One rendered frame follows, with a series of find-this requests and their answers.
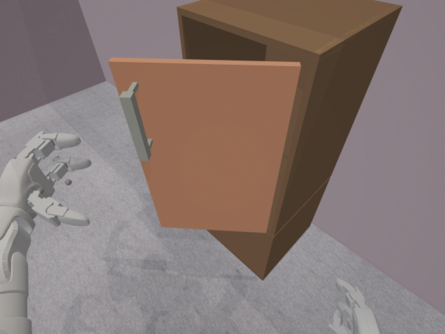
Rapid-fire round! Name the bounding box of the handle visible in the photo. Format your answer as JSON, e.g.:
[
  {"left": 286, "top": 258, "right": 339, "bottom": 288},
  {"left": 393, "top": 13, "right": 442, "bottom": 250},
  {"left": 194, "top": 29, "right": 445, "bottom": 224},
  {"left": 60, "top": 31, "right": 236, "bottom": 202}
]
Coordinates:
[{"left": 119, "top": 82, "right": 153, "bottom": 161}]

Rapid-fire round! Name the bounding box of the left robot forearm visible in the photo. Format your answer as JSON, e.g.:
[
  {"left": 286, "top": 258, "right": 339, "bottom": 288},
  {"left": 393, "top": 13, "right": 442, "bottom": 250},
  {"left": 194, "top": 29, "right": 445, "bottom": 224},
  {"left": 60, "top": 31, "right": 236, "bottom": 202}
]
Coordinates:
[{"left": 0, "top": 206, "right": 35, "bottom": 334}]

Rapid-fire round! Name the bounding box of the robot left hand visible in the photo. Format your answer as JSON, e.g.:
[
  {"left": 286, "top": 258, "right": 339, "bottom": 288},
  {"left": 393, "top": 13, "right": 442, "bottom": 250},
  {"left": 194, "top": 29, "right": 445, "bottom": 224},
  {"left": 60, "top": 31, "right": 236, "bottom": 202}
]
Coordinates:
[{"left": 0, "top": 132, "right": 92, "bottom": 227}]

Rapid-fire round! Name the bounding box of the cupboard door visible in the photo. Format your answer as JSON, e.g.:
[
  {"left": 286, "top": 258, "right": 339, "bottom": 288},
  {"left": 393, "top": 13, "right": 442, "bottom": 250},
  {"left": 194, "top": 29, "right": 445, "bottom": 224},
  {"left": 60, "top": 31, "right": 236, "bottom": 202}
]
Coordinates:
[{"left": 108, "top": 58, "right": 301, "bottom": 233}]

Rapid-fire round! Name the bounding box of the robot right hand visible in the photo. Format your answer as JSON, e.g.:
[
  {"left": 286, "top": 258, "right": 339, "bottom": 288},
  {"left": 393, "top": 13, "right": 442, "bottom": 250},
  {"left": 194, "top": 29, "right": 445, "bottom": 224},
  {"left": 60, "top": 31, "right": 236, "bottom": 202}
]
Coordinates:
[{"left": 328, "top": 278, "right": 382, "bottom": 334}]

